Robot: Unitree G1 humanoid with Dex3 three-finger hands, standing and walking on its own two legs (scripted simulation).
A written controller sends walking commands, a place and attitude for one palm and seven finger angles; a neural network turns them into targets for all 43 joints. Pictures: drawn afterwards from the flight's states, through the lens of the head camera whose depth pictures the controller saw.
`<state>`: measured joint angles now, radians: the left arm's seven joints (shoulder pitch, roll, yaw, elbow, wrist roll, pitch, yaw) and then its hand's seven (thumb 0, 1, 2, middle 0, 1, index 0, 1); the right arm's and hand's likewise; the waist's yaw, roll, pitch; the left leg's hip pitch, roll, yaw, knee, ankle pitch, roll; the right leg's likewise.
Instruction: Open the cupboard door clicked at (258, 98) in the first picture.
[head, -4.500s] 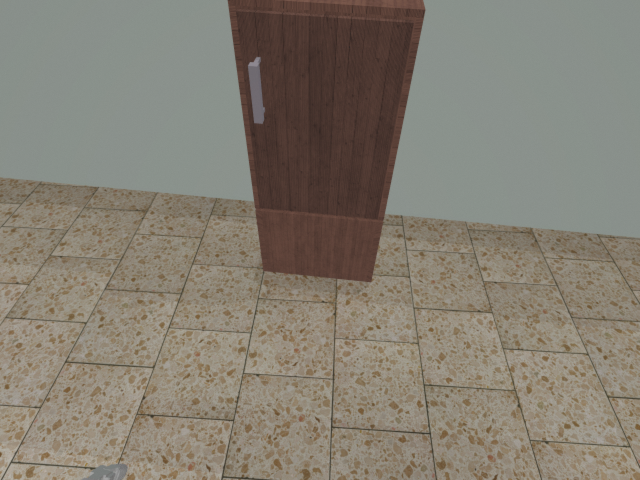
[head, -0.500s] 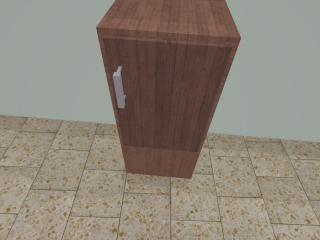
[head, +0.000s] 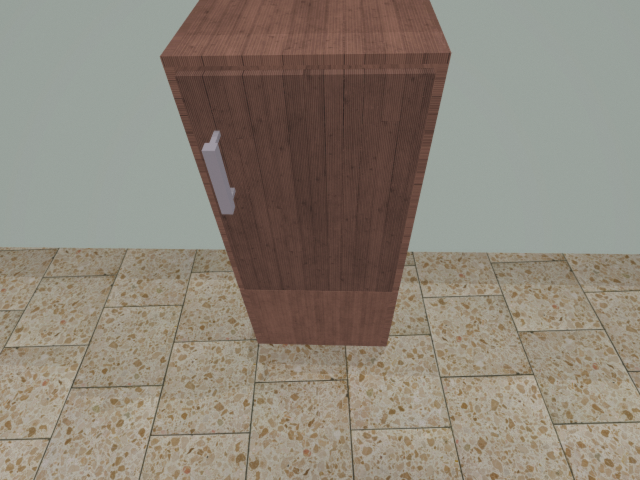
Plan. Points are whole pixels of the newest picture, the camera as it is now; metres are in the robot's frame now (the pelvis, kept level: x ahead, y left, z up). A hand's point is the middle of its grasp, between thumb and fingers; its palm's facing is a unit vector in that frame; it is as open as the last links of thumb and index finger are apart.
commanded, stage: look again from close up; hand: left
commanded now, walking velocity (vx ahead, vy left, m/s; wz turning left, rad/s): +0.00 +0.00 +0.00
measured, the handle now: (222, 173) +0.60 +0.21 +0.03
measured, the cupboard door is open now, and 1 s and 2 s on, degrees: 0 0 0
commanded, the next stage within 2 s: shuffle to correct the standing spot in 0.24 s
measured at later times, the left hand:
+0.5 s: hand out of the picture +0.00 +0.13 -0.17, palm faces +0.05 -0.98 -0.19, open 7.3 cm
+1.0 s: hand out of the picture +0.10 +0.17 -0.18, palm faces +0.06 -0.97 -0.24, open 7.3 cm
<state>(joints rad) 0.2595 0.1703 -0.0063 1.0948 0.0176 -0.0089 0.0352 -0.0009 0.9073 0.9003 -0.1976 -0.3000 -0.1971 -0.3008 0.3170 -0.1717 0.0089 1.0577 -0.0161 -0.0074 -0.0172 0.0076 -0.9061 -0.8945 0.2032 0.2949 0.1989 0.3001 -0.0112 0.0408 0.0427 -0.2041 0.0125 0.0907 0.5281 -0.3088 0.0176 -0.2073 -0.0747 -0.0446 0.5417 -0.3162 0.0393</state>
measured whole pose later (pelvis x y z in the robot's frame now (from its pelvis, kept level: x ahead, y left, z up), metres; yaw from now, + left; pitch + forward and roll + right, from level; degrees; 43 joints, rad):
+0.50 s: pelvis +0.01 -0.04 +0.00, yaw +0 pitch -1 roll +0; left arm 0.31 0.14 0.01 1.10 0.02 -0.01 0.02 0.00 0.91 0.90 -0.20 -0.30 -0.20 -0.30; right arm 0.30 -0.17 0.00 1.10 -0.02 0.00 -0.01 0.01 -0.91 -0.89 0.20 0.29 0.20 0.30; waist 0.01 0.01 0.02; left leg -0.21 0.07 0.06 0.54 -0.32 -0.02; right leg -0.20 -0.02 -0.08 0.54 -0.33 -0.02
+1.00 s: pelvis +0.06 -0.02 -0.01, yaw +1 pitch +1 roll +1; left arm 0.21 0.16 0.03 1.04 0.02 -0.01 0.05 0.00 0.91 0.90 -0.20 -0.30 -0.20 -0.30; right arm 0.28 -0.12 -0.02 1.10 -0.01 0.01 -0.05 0.03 -0.93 -0.89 0.21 0.30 0.20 0.30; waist 0.00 0.00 0.05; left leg -0.15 0.02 0.10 0.54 -0.40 -0.01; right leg -0.26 -0.05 -0.13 0.65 -0.38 -0.03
